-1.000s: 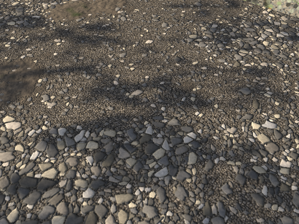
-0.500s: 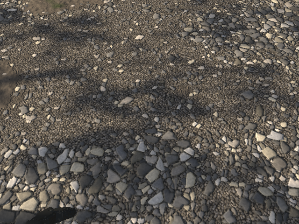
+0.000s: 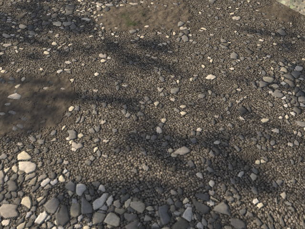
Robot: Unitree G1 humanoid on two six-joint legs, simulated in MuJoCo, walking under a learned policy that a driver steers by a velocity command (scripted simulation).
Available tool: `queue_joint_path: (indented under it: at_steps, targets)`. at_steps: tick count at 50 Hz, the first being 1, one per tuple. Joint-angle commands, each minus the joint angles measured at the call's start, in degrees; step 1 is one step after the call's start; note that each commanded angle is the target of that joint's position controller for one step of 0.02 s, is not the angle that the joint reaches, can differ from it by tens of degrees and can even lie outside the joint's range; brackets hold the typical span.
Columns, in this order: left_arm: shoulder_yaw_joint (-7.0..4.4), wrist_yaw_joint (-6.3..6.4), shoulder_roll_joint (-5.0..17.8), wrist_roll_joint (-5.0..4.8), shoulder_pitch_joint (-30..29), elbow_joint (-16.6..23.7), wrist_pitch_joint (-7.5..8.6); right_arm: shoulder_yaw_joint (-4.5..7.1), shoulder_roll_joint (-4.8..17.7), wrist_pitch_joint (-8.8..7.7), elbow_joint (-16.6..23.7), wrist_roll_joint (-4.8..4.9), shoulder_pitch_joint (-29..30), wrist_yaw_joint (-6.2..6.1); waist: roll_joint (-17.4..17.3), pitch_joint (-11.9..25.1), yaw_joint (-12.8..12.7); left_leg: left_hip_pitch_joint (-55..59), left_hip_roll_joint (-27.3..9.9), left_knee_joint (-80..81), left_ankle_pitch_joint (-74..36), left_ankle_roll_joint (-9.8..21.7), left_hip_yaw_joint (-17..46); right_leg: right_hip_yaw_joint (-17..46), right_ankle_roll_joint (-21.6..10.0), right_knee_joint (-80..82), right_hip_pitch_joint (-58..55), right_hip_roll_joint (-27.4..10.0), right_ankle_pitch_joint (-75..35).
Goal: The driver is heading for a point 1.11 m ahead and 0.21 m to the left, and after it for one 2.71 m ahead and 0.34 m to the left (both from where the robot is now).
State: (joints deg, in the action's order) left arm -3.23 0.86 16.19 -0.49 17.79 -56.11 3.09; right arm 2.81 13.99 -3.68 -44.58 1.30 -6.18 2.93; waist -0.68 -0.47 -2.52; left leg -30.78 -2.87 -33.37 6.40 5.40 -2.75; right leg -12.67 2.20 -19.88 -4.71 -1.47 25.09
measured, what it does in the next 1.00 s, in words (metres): walks ahead, turning left: right foot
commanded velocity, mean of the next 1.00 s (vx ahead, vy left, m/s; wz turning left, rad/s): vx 0.50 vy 0.00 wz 0.45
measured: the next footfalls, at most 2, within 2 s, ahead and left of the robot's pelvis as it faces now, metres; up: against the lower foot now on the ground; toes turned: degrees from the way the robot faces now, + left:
right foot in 0.50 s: +0.49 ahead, -0.05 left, +0.00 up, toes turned +21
left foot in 1.02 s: +0.63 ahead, +0.30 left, +0.00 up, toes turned +29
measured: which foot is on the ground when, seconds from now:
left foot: down 0.00-0.52, up 0.54-1.00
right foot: down 0.00-0.02, up 0.04-0.48, down 0.50-1.00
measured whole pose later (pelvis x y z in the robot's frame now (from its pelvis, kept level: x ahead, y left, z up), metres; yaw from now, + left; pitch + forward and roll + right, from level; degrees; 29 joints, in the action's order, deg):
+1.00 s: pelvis +0.53 +0.13 +0.01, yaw +27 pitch +3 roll -2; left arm -3.5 -0.7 16.7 -1.8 22.6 -53.0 3.5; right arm 1.9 14.1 -3.7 -34.6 0.9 -2.8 2.2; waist -1.5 -1.1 -5.8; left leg -28.7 -2.2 -29.5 5.0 4.0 -1.2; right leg -6.2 1.8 -18.1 -2.8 -1.6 22.5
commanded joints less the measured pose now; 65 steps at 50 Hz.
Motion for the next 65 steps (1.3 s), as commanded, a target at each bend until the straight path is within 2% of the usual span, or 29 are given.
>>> queue_joint_path:
  at_steps: [1, 2, 3, 4, 5, 6, 10, 16, 21, 24, 25, 26, 27, 28, 29, 31, 35, 39, 46, 48, 50, 51, 52, 53, 54, 55, 57, 60, 65]
  targets:
    - [-0.69, 0.65, 7.2, 1.6, -0.2, 5.5, -0.06, 6.41, 16.8, 0.18, -0.4, 0.45, -21.2, -1.38, -5.7, 13.5, 11.1, 35.3, -5.0, 2.2, 0.7, 7.9, 13.9, -0.2, -3.8, -39.9, 20.1, -8.6, -38.8]
    - [1.51, -0.36, 0.1, 1.67, 2.9, 8.2, 2.32, 6.54, 19.8, -0.16, 1.1, 0.49, -19.0, -1.3, -17.3, 20.1, 5.7, 52.5, -17.1, 13.1, 11.7, 19.2, 47.9, 8.2, -0.7, -58.7, 44.1, 4.9, 5.7]
    - [0.24, -1.28, 6.4, -0.55, -3.2, 8.8, 4.88, 4.96, 14.5, -0.49, 1.6, -0.28, -20.4, -1.1, -9.3, 20.7, 9.5, 53.7, -16.8, 17.1, 11.8, 16.7, 47.9, 18.3, -2.8, -61.7, 50.6, 1.8, 5.4]
    - [-0.12, -1.65, 7.6, -2.16, -7.6, 10.3, 6.06, 4.25, 11.6, -0.83, 1.7, -0.79, -18.4, -1.36, -6.8, 13.8, 9.3, 48.5, -14.6, 16.0, 6.5, 14.0, 38.4, 17.6, -4.4, -60.1, 53.3, -0.7, 0.8]
    - [0.02, -1.31, 6.8, -1.35, -8.5, 10.3, 6.36, 3.82, 10.4, -1.01, 2.6, -0.78, -14.3, -1.33, 0.1, 8.9, 6.6, 39.2, -12.1, 16.3, -0.4, 12.3, 31.1, 17.3, -4.5, -54.7, 50.7, -3.4, -3.5]
    - [-0.58, -0.87, 7.4, -0.04, -8.5, 9.9, 5.96, 3.28, 8.6, -1.04, 3.8, -0.89, -10.6, -1.48, 0.6, 6.8, 4.5, 32.3, -10.3, 17.1, -5.9, 11.3, 26.3, 17.3, -4.1, -49.4, 46.5, -5.2, -5.8]
    - [-0.83, -0.82, 5.4, 1.2, -7.6, 10.9, 3.23, 3.39, 9.6, -1.22, 5.3, -0.68, -9.0, -2.38, -0.6, 3.2, 1.3, 21.4, -7.0, 21.1, -14.4, 11.8, 20.1, 16.2, -0.8, -39.4, 41.2, -5.2, -10.5]
    - [0.04, -1.17, 3.0, 0.77, -19.7, 15.2, 3.49, 3.98, 11.1, -0.45, 4.5, -0.16, -13.2, -3.84, -3.8, 0.3, 5.4, 17.2, -2.4, 20.6, -6.9, 7.2, 15.7, 14.6, 0.9, -14.2, 36.7, -0.2, -30.4]
    - [-0.89, -2.06, 6.1, 0.11, -22.0, 17.4, 4.49, 4.04, 10.6, 0.26, 3.6, 0.18, -15.3, -4.28, -5.4, 0.1, 5.5, 23.4, -5.5, 14.8, -3.0, 5.7, 22.8, 17.4, -1.1, -7.5, 34.0, 0.6, -28.0]
    - [-2.28, -1.97, 8.4, 0.3, -13.7, 15.5, 5.39, 3.76, 9.6, 1.02, 4.6, -0.18, -13.5, -4.47, -6.9, 3.3, 1.0, 24.6, -3.8, 6.2, -9.8, 3.7, 24.6, 15.5, -4.0, -4.5, 22.8, 1.4, -22.6]
    - [-3.1, -1.65, 10.5, 1.21, -6.4, 14.5, 5.66, 2.69, 7.0, 0.95, 5.7, -0.63, -12.7, -4.15, -4.6, 10.0, -2.5, 20.0, -0.5, -5.2, -8.3, 1.8, 21.9, 19.5, -6.9, -6.1, 9.5, -3.9, -22.1]
    - [-4.3, -1.15, 15.1, 2.11, 1.9, 13.8, 5.31, 1.61, 3.5, 0.6, 7.0, -0.49, -18.0, -4.11, 7.0, 19.2, -2.4, 3.3, 6.8, -24.6, 7.6, -2.3, 14.9, 38.0, -13.7, -5.7, -11.9, -16.7, -16.5]
    - [-4.23, -1.69, 14.1, 0.9, 3.6, 12.3, 4.6, 1.18, 4.6, 0.15, 7.7, 0.76, -22.3, -4.11, 20.8, 21.8, -0.7, -10.6, 7.5, -37.2, 28.6, -3.7, 12.9, 58.5, -18.7, 0.8, -18.3, -23.8, -3.3]
    - [-2.89, -1.6, 8.8, 0.14, 0.5, 13.7, 4.22, 2.44, 10.2, 0.34, 6.6, 1.26, -19.1, -4.12, 12.3, 13.7, -1.8, -15.1, 3.7, -42.4, 24.6, -4.0, 14.2, 53.5, -16.4, 2.7, -11.8, -22.1, 4.4]
    - [-2.23, -1.33, 6.6, 0.3, -2.2, 14.4, 3.6, 2.83, 11.5, 0.73, 7.5, 0.65, -13.7, -4.08, 7.0, 7.7, -2.1, -15.0, 1.4, -42.6, 19.7, -4.2, 11.7, 44.1, -13.9, 3.2, -3.9, -19.7, 1.6]
    - [-1.34, -1.33, 4.5, 1.15, -5.9, 13.8, 3.26, 2.94, 9.7, 1.09, 8.6, -0.41, -10.0, -3.81, 5.0, 1.2, 0.3, -10.9, -2.0, -37.2, 13.9, -4.0, 10.8, 33.2, -12.6, 6.4, 8.7, -14.9, -9.1]
    - [-1.82, -1.84, 5.9, 0.82, -4.8, 11.4, 4.33, 1.87, 5.2, 1.55, 9.2, -0.07, -10.3, -3.46, 5.5, -0.2, 2.1, -8.1, -3.0, -29.7, 10.1, -4.2, 9.6, 24.1, -14.6, 11.0, 13.6, -12.9, -19.2]
    - [-2.24, -1.72, 7.8, 0.02, -3.8, 10.0, 3.92, 1.0, 4.3, 0.61, 10.7, -0.76, -4.6, -2.79, 4.0, -0.5, 1.2, -8.8, -3.6, -16.2, -0.5, -4.9, 7.1, 17.6, -14.6, 12.1, 11.1, -11.8, -27.3]
    - [-2.4, -1.6, 10.4, -1.24, 3.2, 6.5, 1.65, 0.46, 4.3, -0.55, 14.3, 0.14, 6.9, -0.92, 5.3, -3.2, -2.4, -4.5, -0.9, 0.1, -2.7, -3.4, 2.3, 14.8, -12.3, 9.4, 4.7, -13.6, -29.5]
    - [-2.59, -1.35, 11.4, -1.52, 2.8, 5.9, 0.92, 1.12, 5.8, -0.68, 14.3, -0.08, 5.2, -0.68, 6.4, -2.0, -0.2, -0.1, 0.7, 2.9, 0.8, -1.6, 1.3, 14.4, -11.2, 5.4, 2.3, -14.4, -37.9]
    - [-2.08, -0.97, 10.5, -1.5, 2.0, 5.8, 0.49, 3.46, 9.8, -0.57, 10.2, -0.75, -8.1, -1.2, 5.2, 6.4, 7.2, 20.7, 3.6, 6.2, -2.2, 1.3, -0.8, 9.9, -8.5, -10.7, 6.5, -10.6, -50.8]
    - [-0.74, -0.82, 7.6, 0.1, 1.6, 7.5, 0.83, 4.84, 14.1, -0.15, 8.2, -1.34, -18.6, -2.08, -0.9, 14.6, 11.3, 38.4, -6.7, 3.8, -5.0, 4.9, 10.9, 7.9, -6.0, -28.3, 19.0, -7.7, -35.6]
    - [1.56, -1.42, 0.5, 0.36, 7.8, 8.9, 2.08, 5.3, 18.7, -0.05, 7.9, -1.73, -19.6, -2.19, -15.8, 21.2, 6.9, 54.3, -20.7, 10.2, 3.9, 14.3, 38.2, 10.6, -2.9, -47.8, 41.1, 2.5, 5.6]
    - [0.01, -1.74, 6.8, -1.35, 4.3, 7.8, 3.0, 4.08, 12.9, -0.18, 8.0, -1.5, -20.3, -2.14, -9.2, 20.8, 9.8, 52.3, -20.4, 14.0, 9.8, 13.4, 41.3, 18.6, -3.5, -54.5, 47.1, 0.6, 8.4]
    - [-0.76, -1.91, 8.9, -2.68, -0.5, 9.6, 3.32, 3.2, 11.0, -0.52, 7.9, -1.43, -16.8, -2.14, -7.5, 12.0, 9.2, 45.2, -18.4, 14.9, 6.5, 10.8, 31.7, 18.1, -4.1, -55.0, 50.3, -1.8, 3.6]
    - [-0.69, -1.66, 8.1, -2.31, -2.6, 9.8, 3.19, 2.63, 9.3, -0.76, 7.9, -1.38, -13.1, -2.04, -4.2, 8.0, 7.2, 37.7, -15.8, 16.4, 2.3, 9.1, 24.8, 17.2, -4.0, -52.3, 48.4, -4.3, -1.4]
    - [-1.11, -1.49, 7.0, -1.29, -1.6, 9.1, 1.8, 1.93, 6.4, -1.52, 7.7, -1.82, -8.3, -1.77, -5.2, 3.5, 3.4, 27.1, -12.4, 20.8, -1.9, 7.2, 16.2, 17.9, -3.1, -47.6, 42.6, -6.8, -7.3]
    - [-0.75, -1.2, 3.7, -1.32, -0.4, 9.0, -0.33, 2.55, 7.1, -3.07, 6.0, -2.18, -7.1, -1.95, -4.5, 0.9, 1.3, 21.5, -12.7, 25.4, -6.6, 7.8, 9.8, 18.6, -1.7, -45.2, 41.0, -6.8, -11.8]
    - [-0.77, -1.95, 2.8, -0.77, -7.2, 11.1, -0.28, 3.04, 8.1, -3.22, 3.4, -2.34, -8.2, -3.11, -2.3, -1.8, 2.7, 23.8, -10.3, 26.7, -10.5, 5.1, -0.9, 18.5, -1.4, -30.7, 44.4, -5.5, -26.6]
Velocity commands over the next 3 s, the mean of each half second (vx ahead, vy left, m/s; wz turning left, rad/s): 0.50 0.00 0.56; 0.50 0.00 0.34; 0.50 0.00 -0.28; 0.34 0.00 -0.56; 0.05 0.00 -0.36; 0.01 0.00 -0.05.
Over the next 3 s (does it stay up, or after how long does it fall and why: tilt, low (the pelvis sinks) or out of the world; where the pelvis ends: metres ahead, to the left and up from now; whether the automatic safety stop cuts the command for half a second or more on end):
stays up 1.08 0.27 0.02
